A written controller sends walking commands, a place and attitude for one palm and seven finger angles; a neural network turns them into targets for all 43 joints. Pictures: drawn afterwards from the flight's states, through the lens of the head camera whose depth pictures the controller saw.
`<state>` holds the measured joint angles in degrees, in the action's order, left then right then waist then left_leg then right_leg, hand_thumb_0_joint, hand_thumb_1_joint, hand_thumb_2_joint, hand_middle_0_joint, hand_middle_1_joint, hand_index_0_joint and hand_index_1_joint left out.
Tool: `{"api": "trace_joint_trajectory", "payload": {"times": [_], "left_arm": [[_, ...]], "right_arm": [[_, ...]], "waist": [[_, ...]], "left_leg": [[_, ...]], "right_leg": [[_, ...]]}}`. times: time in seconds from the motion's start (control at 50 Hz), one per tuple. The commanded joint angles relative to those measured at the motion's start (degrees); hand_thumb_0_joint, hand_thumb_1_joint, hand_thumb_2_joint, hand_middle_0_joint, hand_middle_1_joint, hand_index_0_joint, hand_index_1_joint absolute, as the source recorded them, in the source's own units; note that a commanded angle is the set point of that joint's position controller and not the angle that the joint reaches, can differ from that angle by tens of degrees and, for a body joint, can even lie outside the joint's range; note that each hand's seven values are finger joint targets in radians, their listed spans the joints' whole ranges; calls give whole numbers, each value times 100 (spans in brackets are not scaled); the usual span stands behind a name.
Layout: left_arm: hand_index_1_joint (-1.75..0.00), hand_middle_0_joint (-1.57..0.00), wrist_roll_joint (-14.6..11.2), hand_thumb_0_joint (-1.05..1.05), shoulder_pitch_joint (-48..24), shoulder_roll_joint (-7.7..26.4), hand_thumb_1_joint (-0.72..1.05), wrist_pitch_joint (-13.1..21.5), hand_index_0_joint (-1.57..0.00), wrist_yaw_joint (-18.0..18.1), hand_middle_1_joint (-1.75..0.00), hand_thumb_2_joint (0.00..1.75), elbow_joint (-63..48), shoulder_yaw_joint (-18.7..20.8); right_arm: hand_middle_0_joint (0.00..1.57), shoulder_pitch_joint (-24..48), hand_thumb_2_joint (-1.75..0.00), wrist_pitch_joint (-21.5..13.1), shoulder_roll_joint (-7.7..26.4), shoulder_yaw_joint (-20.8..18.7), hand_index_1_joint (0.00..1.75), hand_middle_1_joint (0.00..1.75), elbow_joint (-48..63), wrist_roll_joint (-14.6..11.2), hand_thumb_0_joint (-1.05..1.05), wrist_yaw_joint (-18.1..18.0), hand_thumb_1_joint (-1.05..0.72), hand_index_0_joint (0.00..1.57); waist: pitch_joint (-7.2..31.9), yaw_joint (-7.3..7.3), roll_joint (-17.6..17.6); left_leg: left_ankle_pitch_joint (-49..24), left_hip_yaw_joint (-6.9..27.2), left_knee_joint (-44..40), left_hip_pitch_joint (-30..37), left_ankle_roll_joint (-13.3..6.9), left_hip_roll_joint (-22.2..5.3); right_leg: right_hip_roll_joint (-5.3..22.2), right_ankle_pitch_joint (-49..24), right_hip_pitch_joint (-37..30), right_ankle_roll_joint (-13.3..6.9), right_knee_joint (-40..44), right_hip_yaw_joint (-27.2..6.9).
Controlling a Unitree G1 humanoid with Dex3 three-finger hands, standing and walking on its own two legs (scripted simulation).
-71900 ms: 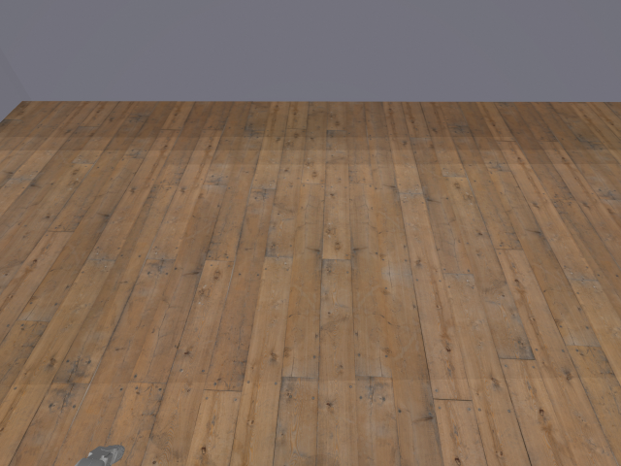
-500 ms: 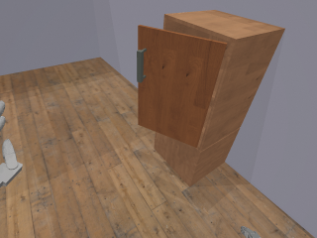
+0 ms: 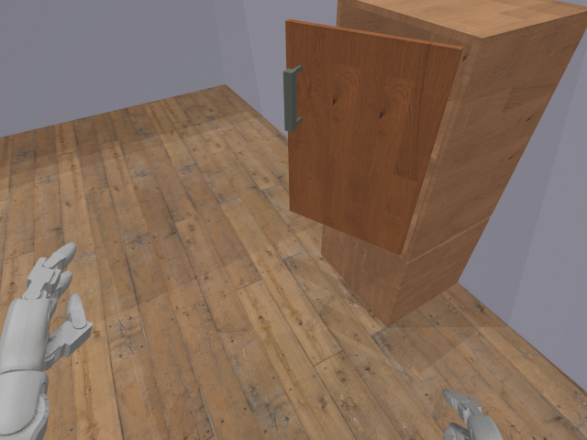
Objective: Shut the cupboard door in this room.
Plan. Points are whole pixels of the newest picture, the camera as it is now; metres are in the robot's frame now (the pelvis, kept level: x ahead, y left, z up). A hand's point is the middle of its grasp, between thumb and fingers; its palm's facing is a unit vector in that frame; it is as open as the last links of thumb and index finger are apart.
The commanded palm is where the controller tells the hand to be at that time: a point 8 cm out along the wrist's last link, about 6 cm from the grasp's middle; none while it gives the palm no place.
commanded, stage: let the arm hang, fingers relaxed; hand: left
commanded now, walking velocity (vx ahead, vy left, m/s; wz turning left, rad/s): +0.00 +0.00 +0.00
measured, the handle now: (294, 98) +0.88 +0.07 +0.08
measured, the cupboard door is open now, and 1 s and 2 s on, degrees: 27 27 27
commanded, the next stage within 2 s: look to check the result in 1.02 s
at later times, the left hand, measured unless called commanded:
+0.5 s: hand out of the picture -0.13 +0.18 -0.14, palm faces +0.03 -0.97 -0.23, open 7.3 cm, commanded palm none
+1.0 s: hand out of the picture +0.06 +0.16 -0.16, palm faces -0.01 -0.98 -0.21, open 7.4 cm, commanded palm none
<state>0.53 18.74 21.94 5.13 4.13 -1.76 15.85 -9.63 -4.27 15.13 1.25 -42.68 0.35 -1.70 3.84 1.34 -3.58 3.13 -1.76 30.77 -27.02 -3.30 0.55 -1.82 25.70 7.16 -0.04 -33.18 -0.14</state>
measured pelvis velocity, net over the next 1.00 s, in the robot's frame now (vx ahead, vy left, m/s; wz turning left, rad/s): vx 0.04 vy -0.02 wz -0.03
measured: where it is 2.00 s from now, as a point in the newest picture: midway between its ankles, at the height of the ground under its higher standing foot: outside the picture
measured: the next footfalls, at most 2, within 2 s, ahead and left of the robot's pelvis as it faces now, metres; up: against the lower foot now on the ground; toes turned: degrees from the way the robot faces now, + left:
none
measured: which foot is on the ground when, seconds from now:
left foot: down 0.00-1.00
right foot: down 0.00-1.00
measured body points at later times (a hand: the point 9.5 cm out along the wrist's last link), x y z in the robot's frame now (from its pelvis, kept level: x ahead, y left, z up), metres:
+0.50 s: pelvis +0.01 -0.01 +0.01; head +0.02 +0.00 +0.46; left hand -0.13 +0.23 -0.13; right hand -0.01 -0.25 -0.14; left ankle +0.14 +0.08 -0.72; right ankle -0.08 -0.12 -0.72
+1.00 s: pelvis +0.04 -0.02 +0.01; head +0.03 -0.02 +0.46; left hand +0.06 +0.22 -0.15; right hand +0.05 -0.27 -0.14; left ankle +0.14 +0.08 -0.72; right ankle -0.08 -0.12 -0.72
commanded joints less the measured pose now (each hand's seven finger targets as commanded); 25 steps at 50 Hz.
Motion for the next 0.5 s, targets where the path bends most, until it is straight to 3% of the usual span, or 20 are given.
{"api": "trace_joint_trajectory", "payload": {"times": [0.0,0.04,0.06,0.08,0.12,0.14,0.16,0.18,0.22,0.26,0.32,0.4,0.48], "left_arm": [[-30,-20,147,0,477,65,90,-596,-20,-423,-30,90,2148,-989],[-30,-20,125,0,16,180,90,-588,-20,-380,-30,90,2739,-1091],[-30,-20,123,0,-256,144,90,-609,-20,-336,-30,90,2992,-1159],[-30,-20,114,0,-331,181,90,-628,-20,-302,-30,90,3241,-1213],[-30,-20,82,0,-220,80,90,-611,-20,-271,-30,90,3842,-1286],[-30,-20,65,0,8,-10,90,-615,-20,-257,-30,90,4183,-1313],[-30,-20,39,0,277,-103,90,-641,-20,-256,-30,90,4532,-1323],[-30,-20,20,0,496,-118,90,-666,-20,-266,-30,90,4850,-1328],[-30,-20,14,0,948,-359,90,-704,-20,-297,-30,90,5462,-1304],[-30,-20,44,0,1328,-458,90,-720,-20,-325,-30,90,5901,-1307],[-30,-20,63,0,1657,-484,90,-637,-20,-329,-30,90,6335,-1302],[-30,-20,54,0,1407,-467,90,-534,-20,-288,-30,90,6565,-1356],[-30,-20,53,0,1151,-437,90,-511,-20,-236,-30,90,6643,-1408]], "right_arm": [[20,164,-90,173,984,-294,30,30,200,68,0,85,-90,20],[20,187,-90,342,786,-302,30,30,111,94,0,129,-90,20],[20,141,-90,430,716,-312,30,30,30,132,0,138,-90,20],[20,11,-90,474,668,-299,30,30,-25,160,0,145,-90,20],[20,-245,-90,483,528,-268,30,30,-241,161,0,139,-90,20],[20,-378,-90,468,556,-252,30,30,-395,162,0,126,-90,20],[20,-435,-90,443,630,-249,30,30,-536,157,0,100,-90,20],[20,-394,-90,442,711,-245,30,30,-635,131,0,64,-90,20],[20,-477,-90,479,740,-293,30,30,-851,142,0,1,-90,20],[20,-521,-90,509,750,-358,30,30,-1032,139,0,-38,-90,20],[20,-537,-90,502,716,-411,30,30,-1278,92,0,-69,-90,20],[20,-677,-90,513,517,-433,30,30,-1625,23,0,-61,-90,20],[20,-831,-90,559,511,-459,30,30,-1832,-7,0,-47,-90,20]], "waist": [[-68,-105,1487],[-540,-221,1802],[-834,-313,1641],[-868,-348,1214],[-801,-371,582],[-636,-346,103],[-534,-260,-638],[-578,-127,-1004],[-384,-13,-1470],[-246,71,-1355],[45,110,-260],[-434,-154,438],[-858,-313,746]], "left_leg": [[489,978,193,1067,42,-659],[841,547,1076,999,267,-193],[947,448,1259,906,307,-185],[626,382,1207,899,319,-221],[-424,441,656,1192,271,-413],[-639,724,258,1435,193,-559],[-369,1144,-242,1446,72,-748],[246,1549,-797,1215,-42,-905],[2277,1904,-1817,955,-19,-1037],[3112,1754,-2267,929,129,-966],[2345,1171,-1987,1238,211,-728],[1118,685,-1157,1873,228,-496],[893,595,-695,2171,169,-552]], "right_leg": [[635,-279,1335,-456,856,-533],[1251,-474,1860,-900,1458,-1110],[1387,-806,1956,-1020,1473,-1176],[1350,-1439,1756,-999,1263,-1058],[1029,-2009,1393,-735,810,-752],[778,-1539,1267,-576,609,-599],[507,-804,1104,-410,418,-420],[329,-381,848,-304,360,-249],[173,-9,485,-272,171,-58],[96,75,368,-337,261,23],[227,-163,5,-450,1079,-96],[619,-239,789,-536,1806,-497],[726,69,1439,-510,2045,-564]]}}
